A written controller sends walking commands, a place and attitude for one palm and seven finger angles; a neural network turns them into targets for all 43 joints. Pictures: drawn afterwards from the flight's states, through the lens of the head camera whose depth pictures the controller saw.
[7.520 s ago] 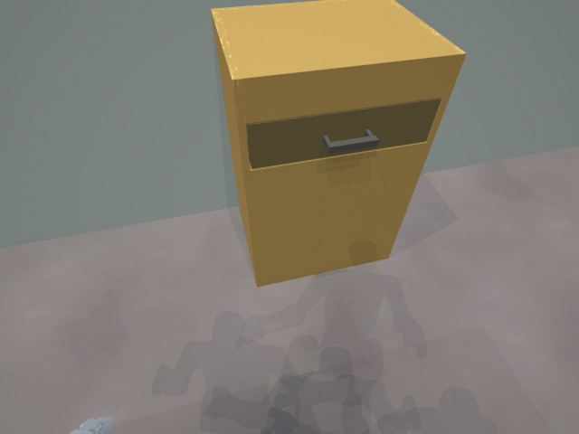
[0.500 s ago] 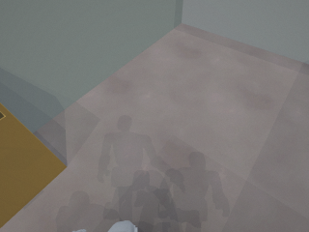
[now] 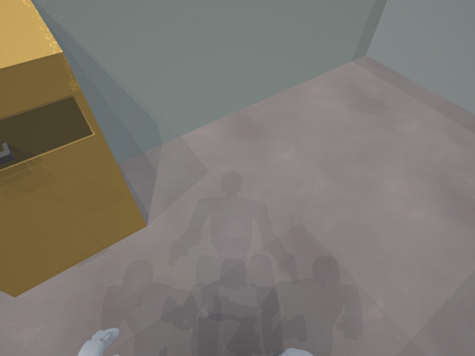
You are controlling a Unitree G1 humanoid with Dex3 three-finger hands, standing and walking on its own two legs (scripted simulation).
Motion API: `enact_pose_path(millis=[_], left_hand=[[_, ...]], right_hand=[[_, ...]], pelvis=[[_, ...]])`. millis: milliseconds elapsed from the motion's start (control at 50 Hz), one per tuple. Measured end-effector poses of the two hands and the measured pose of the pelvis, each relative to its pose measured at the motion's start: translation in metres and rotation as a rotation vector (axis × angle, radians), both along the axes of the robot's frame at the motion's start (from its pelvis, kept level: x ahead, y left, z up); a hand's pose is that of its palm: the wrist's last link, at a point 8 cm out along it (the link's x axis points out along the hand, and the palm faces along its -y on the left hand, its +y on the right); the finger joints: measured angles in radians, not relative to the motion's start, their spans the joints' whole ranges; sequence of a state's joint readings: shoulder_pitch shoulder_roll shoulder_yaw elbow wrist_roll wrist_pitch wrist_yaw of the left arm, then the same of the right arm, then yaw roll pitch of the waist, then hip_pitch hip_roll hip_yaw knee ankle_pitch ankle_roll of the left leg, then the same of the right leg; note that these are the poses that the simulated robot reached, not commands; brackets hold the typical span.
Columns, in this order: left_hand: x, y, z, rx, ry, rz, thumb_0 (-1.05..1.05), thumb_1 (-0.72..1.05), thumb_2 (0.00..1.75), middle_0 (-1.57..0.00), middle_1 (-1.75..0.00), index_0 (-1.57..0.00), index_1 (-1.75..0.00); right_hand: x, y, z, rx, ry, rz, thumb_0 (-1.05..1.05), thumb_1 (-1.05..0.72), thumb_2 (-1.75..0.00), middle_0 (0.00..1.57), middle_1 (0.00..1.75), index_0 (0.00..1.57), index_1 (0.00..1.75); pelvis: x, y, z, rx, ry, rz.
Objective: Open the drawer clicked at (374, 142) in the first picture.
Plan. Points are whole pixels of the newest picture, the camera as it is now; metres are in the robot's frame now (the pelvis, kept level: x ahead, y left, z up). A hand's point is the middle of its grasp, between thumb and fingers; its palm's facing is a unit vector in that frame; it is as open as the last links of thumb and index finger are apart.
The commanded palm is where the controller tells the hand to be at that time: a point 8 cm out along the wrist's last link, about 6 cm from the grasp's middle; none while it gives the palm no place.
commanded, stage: turn to face it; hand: left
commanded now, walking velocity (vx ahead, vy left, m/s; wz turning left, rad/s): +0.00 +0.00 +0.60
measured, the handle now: out of the picture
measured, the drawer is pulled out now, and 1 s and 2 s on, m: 0.00 0.00 0.00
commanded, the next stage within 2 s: take the last steps up to it in 0.94 s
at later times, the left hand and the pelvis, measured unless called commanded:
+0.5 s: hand out of the picture -0.03 +0.16 -0.15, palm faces +0.34 -0.89 -0.29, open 7.4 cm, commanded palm none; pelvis -0.01 -0.05 +0.00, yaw +20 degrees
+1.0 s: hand out of the picture -0.05 +0.19 -0.16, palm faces +0.53 -0.80 -0.27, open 7.4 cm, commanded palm none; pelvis -0.01 -0.03 +0.00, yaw +31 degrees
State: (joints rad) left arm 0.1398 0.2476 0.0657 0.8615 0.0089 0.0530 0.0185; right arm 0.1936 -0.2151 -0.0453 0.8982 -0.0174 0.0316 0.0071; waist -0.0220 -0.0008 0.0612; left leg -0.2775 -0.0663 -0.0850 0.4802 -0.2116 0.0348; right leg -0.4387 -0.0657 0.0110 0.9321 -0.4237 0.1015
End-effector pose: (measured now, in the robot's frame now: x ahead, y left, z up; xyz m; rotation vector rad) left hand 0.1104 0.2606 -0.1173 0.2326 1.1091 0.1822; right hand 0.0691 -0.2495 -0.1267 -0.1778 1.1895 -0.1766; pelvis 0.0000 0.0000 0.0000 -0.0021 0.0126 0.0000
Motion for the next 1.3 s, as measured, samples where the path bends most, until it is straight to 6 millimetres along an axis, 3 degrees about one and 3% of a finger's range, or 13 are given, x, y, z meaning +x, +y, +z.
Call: enact_pose_path(millis=[80,140,260,380,500,620,680,760,860,940,1060,1180,1300], left_hand=[[0.005,-0.02,0.008,0.014,-0.055,0.014,0.0,0.91,0.9,-0.2,-0.3,-0.2,-0.3],[-0.001,-0.036,0.012,0.036,-0.095,0.034,0.0,0.91,0.9,-0.2,-0.3,-0.2,-0.3],[-0.046,-0.055,0.024,0.043,-0.052,0.127,0.0,0.91,0.9,-0.2,-0.3,-0.2,-0.3],[-0.097,-0.062,0.018,0.026,0.021,0.242,0.0,0.91,0.9,-0.2,-0.3,-0.2,-0.3],[-0.161,-0.059,0.004,-0.005,0.121,0.374,0.0,0.91,0.9,-0.21,-0.3,-0.2,-0.3],[-0.226,-0.041,-0.024,-0.047,0.211,0.507,0.0,0.91,0.9,-0.2,-0.3,-0.2,-0.3],[-0.247,-0.032,-0.033,-0.056,0.254,0.552,0.0,0.91,0.9,-0.2,-0.3,-0.2,-0.3],[-0.246,-0.025,-0.025,-0.063,0.231,0.583,0.01,0.91,0.9,-0.2,-0.3,-0.2,-0.3],[-0.227,-0.023,-0.015,-0.058,0.155,0.587,0.01,0.91,0.9,-0.2,-0.3,-0.19,-0.3],[-0.206,-0.029,-0.01,-0.046,0.103,0.58,0.0,0.91,0.9,-0.2,-0.3,-0.19,-0.3],[-0.182,-0.052,-0.005,-0.006,0.037,0.569,0.0,0.91,0.9,-0.2,-0.3,-0.2,-0.3],[-0.197,-0.084,0.003,-0.041,0.048,0.627,0.0,0.91,0.9,-0.2,-0.3,-0.2,-0.3],[-0.237,-0.105,0.001,-0.083,0.132,0.712,0.0,0.92,0.9,-0.2,-0.3,-0.2,-0.3]], right_hand=[[-0.008,-0.015,-0.014,0.027,0.037,0.012,0.01,-0.9,-0.9,0.2,0.3,0.21,0.3],[-0.01,-0.032,-0.029,0.045,0.06,0.027,0.01,-0.9,-0.9,0.2,0.3,0.21,0.3],[0.001,-0.053,-0.024,0.048,0.095,0.096,0.01,-0.9,-0.9,0.2,0.3,0.2,0.3],[0.023,-0.057,-0.018,0.03,0.123,0.192,0.01,-0.91,-0.9,0.2,0.3,0.2,0.3],[0.067,-0.031,-0.012,0.001,0.096,0.323,0.01,-0.91,-0.9,0.19,0.3,0.2,0.3],[0.121,0.027,-0.004,-0.027,-0.041,0.479,0.01,-0.91,-0.9,0.19,0.3,0.2,0.3],[0.134,0.053,0.003,-0.028,-0.101,0.531,0.01,-0.91,-0.9,0.19,0.3,0.2,0.3],[0.134,0.073,0.012,-0.022,-0.116,0.566,0.0,-0.91,-0.9,0.2,0.3,0.2,0.3],[0.124,0.082,0.009,0.011,-0.085,0.582,0.0,-0.9,-0.9,0.2,0.3,0.2,0.3],[0.112,0.075,-0.002,0.037,-0.036,0.574,0.0,-0.9,-0.9,0.2,0.3,0.21,0.3],[0.098,0.045,-0.031,0.068,0.054,0.543,0.01,-0.9,-0.9,0.2,0.3,0.21,0.3],[0.088,0.021,-0.027,0.04,0.145,0.558,0.01,-0.91,-0.9,0.2,0.3,0.2,0.3],[0.09,0.021,-0.015,0.009,0.18,0.592,0.01,-0.91,-0.9,0.2,0.3,0.2,0.3]], pelvis=[[-0.003,-0.018,-0.004,0.011,0.001,0.049],[-0.005,-0.034,-0.01,0.015,-0.004,0.089],[-0.005,-0.049,0.001,0.048,-0.025,0.178],[-0.005,-0.055,0.006,0.062,-0.024,0.263],[-0.009,-0.047,0.003,0.053,-0.014,0.343],[-0.016,-0.023,-0.012,0.012,-0.002,0.411],[-0.021,-0.017,-0.014,0.017,-0.005,0.434],[-0.022,-0.011,-0.005,0.003,-0.014,0.466],[-0.021,-0.012,0.001,0.003,-0.019,0.497],[-0.017,-0.019,0.0,0.01,-0.02,0.519],[-0.008,-0.039,-0.01,0.025,-0.023,0.555],[-0.002,-0.043,0.002,0.036,-0.026,0.597],[0.006,-0.034,0.009,0.037,-0.02,0.631]])
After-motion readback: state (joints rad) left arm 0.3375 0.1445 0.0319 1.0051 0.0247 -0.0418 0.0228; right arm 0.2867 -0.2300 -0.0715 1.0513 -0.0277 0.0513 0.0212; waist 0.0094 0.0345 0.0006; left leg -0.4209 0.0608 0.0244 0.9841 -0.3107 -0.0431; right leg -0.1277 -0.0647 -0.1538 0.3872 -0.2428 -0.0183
